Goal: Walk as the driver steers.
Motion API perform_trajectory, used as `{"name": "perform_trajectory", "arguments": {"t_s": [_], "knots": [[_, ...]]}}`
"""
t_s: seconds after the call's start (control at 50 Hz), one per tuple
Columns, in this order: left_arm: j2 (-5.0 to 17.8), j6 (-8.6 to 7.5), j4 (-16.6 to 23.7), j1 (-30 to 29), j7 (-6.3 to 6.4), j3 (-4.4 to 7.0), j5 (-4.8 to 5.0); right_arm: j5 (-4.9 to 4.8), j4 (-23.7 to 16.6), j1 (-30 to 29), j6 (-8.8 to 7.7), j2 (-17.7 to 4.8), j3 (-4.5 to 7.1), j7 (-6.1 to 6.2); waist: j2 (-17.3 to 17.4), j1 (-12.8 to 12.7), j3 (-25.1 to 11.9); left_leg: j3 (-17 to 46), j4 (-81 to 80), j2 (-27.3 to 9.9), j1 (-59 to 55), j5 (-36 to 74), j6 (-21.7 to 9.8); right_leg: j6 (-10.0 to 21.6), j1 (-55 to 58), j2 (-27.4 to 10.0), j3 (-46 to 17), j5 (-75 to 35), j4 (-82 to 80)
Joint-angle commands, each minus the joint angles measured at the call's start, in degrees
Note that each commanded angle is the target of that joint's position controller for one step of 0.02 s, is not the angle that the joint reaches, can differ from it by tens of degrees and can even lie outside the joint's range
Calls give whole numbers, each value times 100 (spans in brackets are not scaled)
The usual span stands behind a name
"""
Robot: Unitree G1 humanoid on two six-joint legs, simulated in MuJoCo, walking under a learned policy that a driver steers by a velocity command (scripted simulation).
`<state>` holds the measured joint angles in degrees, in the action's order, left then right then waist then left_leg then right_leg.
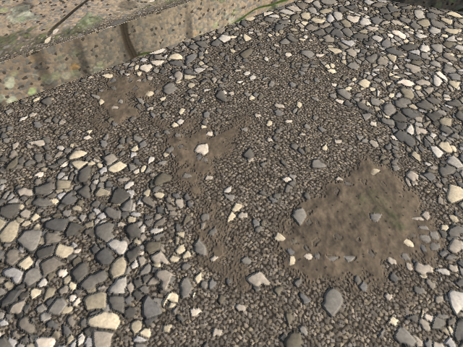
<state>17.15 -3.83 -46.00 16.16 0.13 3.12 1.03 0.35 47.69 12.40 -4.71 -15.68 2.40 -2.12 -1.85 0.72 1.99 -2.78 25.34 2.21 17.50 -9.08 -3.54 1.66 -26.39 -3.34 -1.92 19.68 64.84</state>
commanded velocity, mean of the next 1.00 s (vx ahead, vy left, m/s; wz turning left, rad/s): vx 0.36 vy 0.00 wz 0.38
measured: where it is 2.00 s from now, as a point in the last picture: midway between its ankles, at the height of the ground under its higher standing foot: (221, 334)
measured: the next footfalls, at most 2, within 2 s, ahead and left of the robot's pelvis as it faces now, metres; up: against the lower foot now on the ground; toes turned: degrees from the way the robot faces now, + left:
right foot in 0.36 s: +0.38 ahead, -0.15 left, +0.00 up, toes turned +5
left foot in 0.82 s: +0.54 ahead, +0.14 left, +0.00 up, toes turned +22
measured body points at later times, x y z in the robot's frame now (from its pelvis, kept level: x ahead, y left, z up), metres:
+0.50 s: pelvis +0.28 -0.05 +0.00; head +0.31 -0.06 +0.45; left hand +0.38 +0.23 -0.10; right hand +0.37 -0.33 -0.14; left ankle +0.18 +0.08 -0.65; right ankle +0.34 -0.15 -0.74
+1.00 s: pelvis +0.44 +0.02 -0.01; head +0.49 +0.06 +0.44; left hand +0.47 +0.34 -0.13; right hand +0.70 -0.18 -0.10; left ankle +0.50 +0.12 -0.74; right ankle +0.48 -0.14 -0.66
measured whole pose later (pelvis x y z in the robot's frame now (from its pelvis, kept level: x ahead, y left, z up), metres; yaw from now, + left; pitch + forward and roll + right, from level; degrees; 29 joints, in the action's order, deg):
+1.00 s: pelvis +0.44 +0.02 -0.01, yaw +26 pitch +2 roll -1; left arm 17.6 -0.8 -46.0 3.6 1.6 3.6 -0.3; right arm 0.2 37.8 9.5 0.3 -17.1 4.5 -0.4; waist -0.9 1.1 4.8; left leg 2.1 27.5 4.6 24.5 -5.0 -4.8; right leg -2.6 -29.5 -0.8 -2.6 26.2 64.2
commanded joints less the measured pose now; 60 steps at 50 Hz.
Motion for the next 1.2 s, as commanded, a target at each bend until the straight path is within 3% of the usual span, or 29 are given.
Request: {"name": "perform_trajectory", "arguments": {"t_s": [0.02,0.14,0.24,0.3,0.32,0.34,0.36,0.38,0.4,0.42,0.46,0.5,0.54,0.58,0.66,0.72,0.78,0.8,0.82,0.84,0.86,0.88,0.9,0.92,0.98,1.02,1.08,1.14,1.2], "knots": [[395,16,309,195,37,127,-50,1,-254,-53,-138,-676,141,25,727,-126,-299,1645,-1670,-1495,-668,369,-1017,-94,-765,-466,-210,-491,-259],[173,-46,590,-955,-1,36,-93,-80,-8,373,-88,-922,204,168,501,175,15,814,-1872,-1216,-814,1079,-843,-295,-961,-359,-12,-2226,-2356],[194,-169,829,-1796,-143,16,-27,-176,237,930,63,-1033,251,228,503,410,201,1079,-1517,-1403,-1296,872,-799,-318,-737,-51,-19,-2427,-3448],[434,-247,791,-1600,-187,90,-24,-188,258,886,147,-1111,315,284,660,161,84,1410,-1047,-1601,-1610,1074,-651,-168,-258,29,-110,-1907,-3764],[533,-269,694,-1248,-173,144,-26,-187,242,793,171,-1122,324,290,701,-71,-85,1399,-678,-1534,-1567,1487,-570,-72,288,111,-11,-1745,-3898],[770,-286,477,-521,-129,270,-51,-156,218,778,181,-976,273,285,608,-414,-570,1215,158,-1212,-1340,1915,-412,97,1395,139,62,-1694,-3968],[1131,-288,338,438,-73,380,-158,-46,60,758,176,-614,139,272,144,-801,-1481,947,1771,-808,-434,986,-193,439,3040,-723,-733,-1653,-3688],[1586,-206,199,793,-70,496,-164,-104,-78,1516,76,-4,-32,255,-1491,-494,-2257,427,3742,65,1744,-1904,192,1256,4957,-2068,-3120,-553,-4137],[1016,-192,240,795,-77,351,-128,-225,2,1337,23,-533,82,252,-1239,-668,-2165,1039,4572,-172,2349,-2443,194,1244,4744,-2042,-3757,387,-4639],[708,-201,276,424,-58,251,-109,-314,-140,831,6,-919,206,250,-825,-679,-1338,1038,4768,-417,2657,-1971,147,999,4073,-1862,-2909,413,-4764],[381,-211,266,-215,-61,149,-138,-218,-225,408,54,-820,245,281,-337,-425,-532,903,4421,-793,2389,-1175,175,802,2807,-1428,-1709,-600,-5100],[300,-263,210,-503,-57,141,-175,-231,-251,573,184,-604,258,249,-572,-149,-333,901,4157,-1007,1897,-853,239,819,2150,-1283,-1055,-1122,-5426],[364,-308,132,-618,-40,173,-175,-228,-352,442,309,-437,252,244,-359,-50,-90,833,3909,-1023,1907,-717,318,875,1848,-1267,-509,-1948,-5599],[543,-297,64,-700,8,231,-187,-144,-524,264,375,-367,241,244,-239,29,36,733,3308,-978,1966,-417,448,916,1751,-1264,68,-3377,-5518],[752,-148,13,-757,144,289,-147,-96,-767,-225,370,-244,189,80,-240,-123,-106,241,1799,-762,1296,903,439,758,1721,-990,1026,-4002,-5323],[889,-35,-78,-660,179,335,-10,-79,-990,-478,428,-396,251,-40,-265,-153,-230,178,1258,-667,1154,856,289,652,2231,-1171,1107,-4040,-4946],[1035,78,-53,-841,203,407,150,-34,-1044,-141,494,-697,401,-88,-316,143,-407,-60,890,-361,627,237,-25,445,2473,-1245,1164,-4702,-3922],[961,118,-39,-882,203,390,168,-33,-917,392,485,-882,514,-60,-129,427,-652,-154,447,-135,-96,579,-196,263,2329,-1025,1294,-4585,-3039],[790,126,-66,-531,166,335,25,-36,-834,815,482,-1308,673,63,597,540,-945,349,114,-302,-1136,2457,-440,-111,1656,-592,1410,-3366,-1709],[187,119,81,-50,97,147,-368,-11,-968,650,511,-1862,730,196,2148,-62,-1295,2340,591,-1699,-2609,5237,-1287,-555,-304,269,1323,1719,304],[431,92,85,112,31,119,-253,72,-1248,561,433,-1716,629,118,1640,93,-2516,4059,6,-2427,-3068,3854,-2178,-593,-852,651,-30,2360,1420],[759,110,141,-433,13,204,-23,29,-1349,322,382,-1397,566,56,844,282,-2162,3601,-323,-2149,-2689,2810,-1937,-470,-1154,419,-330,1789,1480],[706,138,241,-733,57,192,-6,-78,-1321,37,351,-1209,516,72,558,165,-1536,3113,-445,-1864,-2080,1952,-1596,-402,-1303,245,-296,1271,1117],[685,190,189,-830,136,199,-93,-134,-1331,-188,371,-1041,464,116,302,43,-1145,2815,-563,-1646,-1465,1434,-1336,-407,-1203,66,-321,929,711],[688,316,190,-753,201,224,-156,32,-1453,-444,438,-1013,447,238,672,-213,-950,2430,-770,-1278,-418,1326,-1131,-412,-415,139,-289,454,-169],[552,329,180,-763,222,183,-163,7,-1468,-351,452,-1112,493,305,669,-187,-1035,2341,-738,-1187,-360,1440,-1123,-500,-282,243,-284,339,-739],[488,364,219,-926,221,151,-149,-52,-1509,-357,526,-1163,522,393,730,-108,-1057,2451,-761,-1068,-250,557,-1031,-610,-163,314,-368,-17,-1325],[505,356,276,-1088,193,154,-118,-41,-1542,-401,599,-1120,513,413,914,-30,-877,2671,-836,-934,-55,-400,-909,-629,16,400,-407,-175,-1833],[544,273,316,-1122,143,166,-87,-47,-1548,-348,654,-1090,510,395,1069,37,-820,2990,-728,-919,-217,-445,-847,-556,237,479,-427,-71,-2413]]}}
